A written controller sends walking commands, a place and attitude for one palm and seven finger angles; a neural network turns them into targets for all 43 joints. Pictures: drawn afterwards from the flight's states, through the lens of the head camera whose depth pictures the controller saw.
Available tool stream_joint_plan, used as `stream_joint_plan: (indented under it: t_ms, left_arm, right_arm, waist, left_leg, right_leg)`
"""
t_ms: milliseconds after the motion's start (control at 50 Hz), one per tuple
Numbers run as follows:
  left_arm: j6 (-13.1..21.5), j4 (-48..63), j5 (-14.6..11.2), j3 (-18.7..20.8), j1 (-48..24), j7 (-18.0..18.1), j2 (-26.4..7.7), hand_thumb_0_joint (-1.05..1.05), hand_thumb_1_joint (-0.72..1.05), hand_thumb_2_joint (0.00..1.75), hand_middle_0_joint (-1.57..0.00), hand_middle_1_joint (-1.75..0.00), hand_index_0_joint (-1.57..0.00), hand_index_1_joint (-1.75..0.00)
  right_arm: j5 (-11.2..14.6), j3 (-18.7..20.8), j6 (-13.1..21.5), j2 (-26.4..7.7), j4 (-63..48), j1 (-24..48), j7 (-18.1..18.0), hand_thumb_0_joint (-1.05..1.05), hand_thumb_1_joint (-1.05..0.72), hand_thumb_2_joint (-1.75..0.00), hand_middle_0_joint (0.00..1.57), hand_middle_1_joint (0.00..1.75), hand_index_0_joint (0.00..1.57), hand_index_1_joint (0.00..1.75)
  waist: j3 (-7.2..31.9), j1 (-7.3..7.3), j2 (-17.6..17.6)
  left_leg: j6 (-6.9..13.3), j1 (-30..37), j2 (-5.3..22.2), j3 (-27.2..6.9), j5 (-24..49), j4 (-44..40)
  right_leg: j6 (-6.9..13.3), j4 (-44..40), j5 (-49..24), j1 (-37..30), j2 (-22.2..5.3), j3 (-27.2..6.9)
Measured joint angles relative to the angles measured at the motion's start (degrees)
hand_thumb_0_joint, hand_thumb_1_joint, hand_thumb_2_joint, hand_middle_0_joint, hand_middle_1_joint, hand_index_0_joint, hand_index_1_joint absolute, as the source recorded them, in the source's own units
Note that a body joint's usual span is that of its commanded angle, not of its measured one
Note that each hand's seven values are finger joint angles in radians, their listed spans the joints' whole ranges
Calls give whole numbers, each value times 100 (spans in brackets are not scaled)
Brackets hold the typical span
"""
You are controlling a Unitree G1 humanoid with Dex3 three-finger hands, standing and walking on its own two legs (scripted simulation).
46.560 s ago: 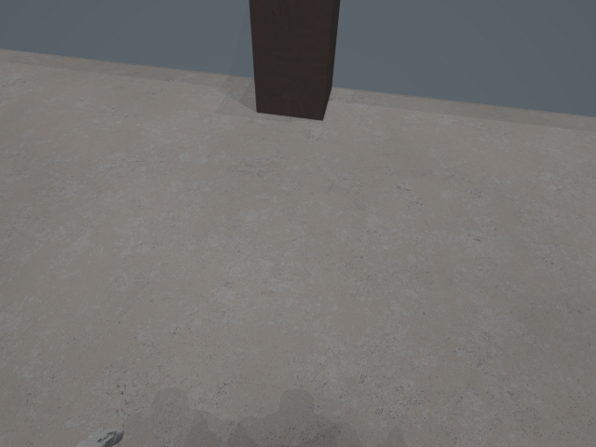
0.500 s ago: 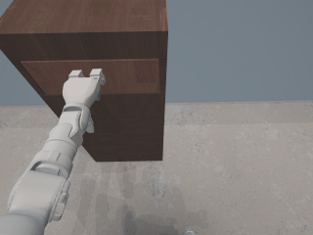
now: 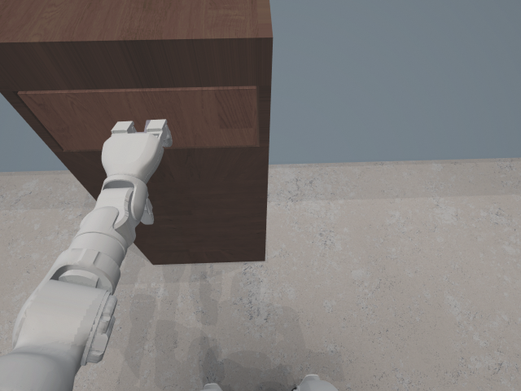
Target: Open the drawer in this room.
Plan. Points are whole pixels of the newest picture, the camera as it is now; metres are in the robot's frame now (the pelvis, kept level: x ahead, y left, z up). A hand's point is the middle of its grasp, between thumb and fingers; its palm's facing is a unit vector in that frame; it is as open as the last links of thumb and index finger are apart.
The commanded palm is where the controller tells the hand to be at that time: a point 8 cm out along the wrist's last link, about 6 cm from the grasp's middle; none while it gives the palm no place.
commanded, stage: lower the fingers behind the handle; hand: left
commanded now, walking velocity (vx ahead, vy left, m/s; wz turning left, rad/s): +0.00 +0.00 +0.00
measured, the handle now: (147, 137) +0.53 +0.19 +0.03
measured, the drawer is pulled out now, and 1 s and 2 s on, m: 0.00 0.00 0.02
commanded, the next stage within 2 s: close the thumb around the handle in 0.40 s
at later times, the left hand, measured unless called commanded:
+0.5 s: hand (145, 172) +0.47 +0.19 +0.02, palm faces -0.04 -0.02 -1.00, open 13.9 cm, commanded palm +0.46 +0.19 +0.06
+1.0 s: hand (145, 169) +0.48 +0.18 +0.02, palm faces -0.05 -0.01 -1.00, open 7.6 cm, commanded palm +0.46 +0.19 +0.06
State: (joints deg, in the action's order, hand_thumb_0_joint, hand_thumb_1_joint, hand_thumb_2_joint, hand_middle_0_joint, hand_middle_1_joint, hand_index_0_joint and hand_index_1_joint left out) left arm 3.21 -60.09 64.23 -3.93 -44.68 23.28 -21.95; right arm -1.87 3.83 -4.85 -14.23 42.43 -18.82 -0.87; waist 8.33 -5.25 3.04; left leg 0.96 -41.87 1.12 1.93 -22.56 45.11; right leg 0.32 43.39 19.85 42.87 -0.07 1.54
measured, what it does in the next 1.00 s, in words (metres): stands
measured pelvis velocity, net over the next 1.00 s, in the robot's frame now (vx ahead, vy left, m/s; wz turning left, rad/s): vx -0.01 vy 0.01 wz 0.00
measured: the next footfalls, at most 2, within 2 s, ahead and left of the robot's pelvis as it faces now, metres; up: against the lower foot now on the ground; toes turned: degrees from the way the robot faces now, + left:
none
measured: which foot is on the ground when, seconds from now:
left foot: down 0.00-1.00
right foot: down 0.00-1.00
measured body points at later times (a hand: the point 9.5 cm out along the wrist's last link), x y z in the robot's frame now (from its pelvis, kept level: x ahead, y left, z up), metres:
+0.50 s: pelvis -0.01 +0.00 +0.00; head +0.08 +0.00 +0.43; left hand +0.47 +0.18 +0.07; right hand -0.01 -0.27 -0.14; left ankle -0.02 +0.11 -0.70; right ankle +0.00 -0.12 -0.70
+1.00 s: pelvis -0.01 +0.01 +0.00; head +0.09 +0.00 +0.44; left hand +0.47 +0.18 +0.07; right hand +0.00 -0.26 -0.14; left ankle -0.02 +0.11 -0.70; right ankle +0.00 -0.12 -0.70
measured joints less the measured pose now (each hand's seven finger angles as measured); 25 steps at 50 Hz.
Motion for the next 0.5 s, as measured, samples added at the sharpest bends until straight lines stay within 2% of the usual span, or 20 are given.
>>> stream_joint_plan:
  t_ms: [100,240,400,500]
  left_arm:
    - [-181,-182,-7,-38,-144,59,5,0,-49,30,-33,-120,-32,-121]
    - [-329,-432,-87,-62,-384,-154,-70,0,-49,30,-32,-120,-31,-121]
    - [-112,-382,-109,17,-381,-266,-184,0,-49,30,-32,-120,-31,-121]
    - [-54,-346,-58,-30,-388,-149,-182,0,-49,30,-32,-120,-31,-121]
  right_arm:
    - [11,-44,-25,-4,36,36,4,0,-90,-90,21,30,20,30]
    - [69,-124,4,-15,-54,29,-67,0,-90,-90,21,30,20,30]
    - [70,-121,76,-53,-93,-104,-110,0,-90,-90,21,30,20,30]
    - [65,-93,113,-55,-53,-166,-90,0,-90,-90,21,30,20,30]
  waist:
    - [15,-57,21]
    - [-49,-164,12]
    - [-53,-175,2]
    - [-23,-158,-10]
  left_leg:
    - [8,-100,2,-1,-1,85]
    - [20,-89,-1,24,74,46]
    - [39,-159,4,65,78,88]
    - [45,-262,-1,45,46,172]
  right_leg:
    - [-4,73,-7,96,0,-1]
    - [-12,35,-89,94,-1,-26]
    - [-29,71,-113,176,5,-69]
    - [-35,133,-86,261,-2,-51]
